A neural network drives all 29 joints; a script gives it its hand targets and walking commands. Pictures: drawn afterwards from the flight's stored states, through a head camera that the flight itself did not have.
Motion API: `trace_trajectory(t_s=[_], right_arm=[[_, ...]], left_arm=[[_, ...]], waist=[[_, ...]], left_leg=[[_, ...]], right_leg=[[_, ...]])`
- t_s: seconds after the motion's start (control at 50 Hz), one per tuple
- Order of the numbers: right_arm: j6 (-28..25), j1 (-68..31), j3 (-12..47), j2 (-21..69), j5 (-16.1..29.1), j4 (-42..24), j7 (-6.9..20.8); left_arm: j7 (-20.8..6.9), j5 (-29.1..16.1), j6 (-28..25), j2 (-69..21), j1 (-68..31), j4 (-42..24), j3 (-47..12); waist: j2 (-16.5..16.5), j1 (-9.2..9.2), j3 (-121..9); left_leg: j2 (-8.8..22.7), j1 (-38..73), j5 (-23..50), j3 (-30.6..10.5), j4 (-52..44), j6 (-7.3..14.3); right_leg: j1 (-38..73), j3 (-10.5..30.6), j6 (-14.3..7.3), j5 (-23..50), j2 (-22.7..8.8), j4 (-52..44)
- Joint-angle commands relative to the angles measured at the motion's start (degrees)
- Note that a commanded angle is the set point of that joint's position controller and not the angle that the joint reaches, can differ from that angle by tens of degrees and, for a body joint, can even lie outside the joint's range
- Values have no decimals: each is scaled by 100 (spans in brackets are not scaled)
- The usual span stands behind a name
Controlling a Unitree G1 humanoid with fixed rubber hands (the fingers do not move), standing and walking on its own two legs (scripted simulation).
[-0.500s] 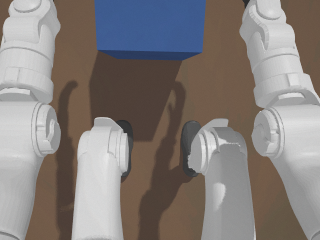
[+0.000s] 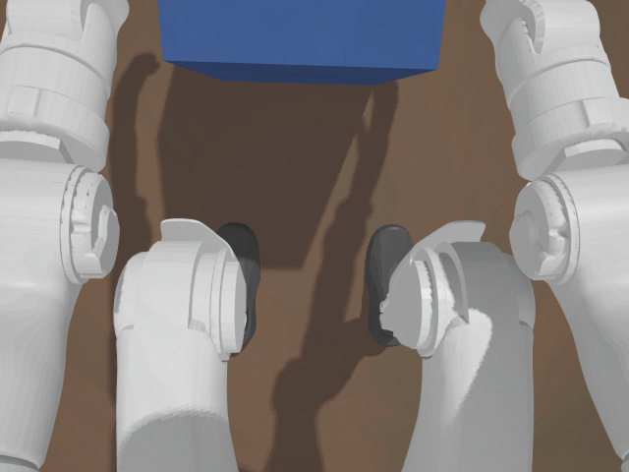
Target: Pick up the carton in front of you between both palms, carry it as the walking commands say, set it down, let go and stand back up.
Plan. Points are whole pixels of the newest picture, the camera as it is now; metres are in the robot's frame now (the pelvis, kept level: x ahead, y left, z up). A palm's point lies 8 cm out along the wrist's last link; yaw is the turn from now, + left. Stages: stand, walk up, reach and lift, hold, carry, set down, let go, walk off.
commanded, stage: reach and lift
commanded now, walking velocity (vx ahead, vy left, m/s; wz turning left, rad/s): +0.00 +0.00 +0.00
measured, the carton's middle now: out of the picture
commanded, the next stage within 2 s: none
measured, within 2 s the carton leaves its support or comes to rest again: leaves its support in 0.64 s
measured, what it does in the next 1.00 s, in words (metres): rises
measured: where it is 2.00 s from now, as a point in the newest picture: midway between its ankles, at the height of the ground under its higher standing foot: (314, 304)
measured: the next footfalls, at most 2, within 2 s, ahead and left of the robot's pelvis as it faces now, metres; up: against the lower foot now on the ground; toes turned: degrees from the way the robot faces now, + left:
none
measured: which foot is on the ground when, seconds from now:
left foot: down 0.00-1.00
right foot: down 0.00-1.00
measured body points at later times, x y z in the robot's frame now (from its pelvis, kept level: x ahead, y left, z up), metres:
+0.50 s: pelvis -0.01 +0.00 +0.00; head +0.37 +0.01 +0.23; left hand +0.57 +0.18 -0.18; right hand +0.57 -0.13 -0.18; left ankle +0.11 +0.12 -0.33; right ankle +0.11 -0.13 -0.33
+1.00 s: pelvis -0.01 -0.01 +0.08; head +0.27 +0.01 +0.43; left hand +0.51 +0.18 +0.00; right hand +0.53 -0.12 +0.00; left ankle +0.11 +0.12 -0.33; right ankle +0.11 -0.13 -0.33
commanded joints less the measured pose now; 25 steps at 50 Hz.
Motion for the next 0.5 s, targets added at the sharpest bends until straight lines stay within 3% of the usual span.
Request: trace_trajectory(t_s=[0.0,0.12,0.2,0.26,0.32,0.36,0.42,0.48], right_arm=[[-120,-1209,-173,-480,-115,-388,24],[-144,-1450,-148,-365,-129,-394,15],[-140,-1812,73,122,-63,-445,33],[-94,-2043,-18,591,-289,-435,90],[51,-2949,469,3335,-360,-536,713],[256,-3129,405,4563,-613,-711,1176],[502,-3078,324,5303,-752,-979,1573],[657,-3040,464,5754,-705,-1319,1746]], left_arm=[[-28,103,-121,570,-1239,-427,149],[-67,106,-140,450,-1458,-476,72],[-100,21,-115,-10,-1800,-507,-200],[-140,214,-86,-465,-2083,-571,-130],[-765,280,102,-3252,-2942,-648,-688],[-1239,553,312,-4592,-3124,-779,-621],[-1667,752,566,-5425,-2927,-1037,-458],[-1864,646,722,-5848,-2926,-1427,-560]], waist=[[136,18,-7200],[111,28,-7017],[97,48,-6970],[91,42,-6848],[65,-3,-6505],[60,-4,-6193],[53,100,-6039],[-78,77,-6404]], left_leg=[[-76,3688,2455,178,-1019,-160],[-75,3372,2129,205,-1114,-174],[-137,3428,1908,215,-1194,-141],[-216,3486,1769,249,-1189,-127],[-361,3388,1646,249,-1137,-88],[-451,3206,1444,351,-1073,-75],[-504,2911,1444,454,-993,9],[-496,2968,1667,454,-925,68]], right_leg=[[3118,-397,-15,2164,125,-873],[3210,-339,-53,2034,125,-973],[3415,-340,-72,1873,194,-1033],[3514,-372,-60,1750,270,-1043],[3293,-398,-142,1635,437,-970],[3089,-464,-162,1470,498,-891],[2887,-552,-198,1389,535,-844],[2957,-608,-264,1565,541,-790]])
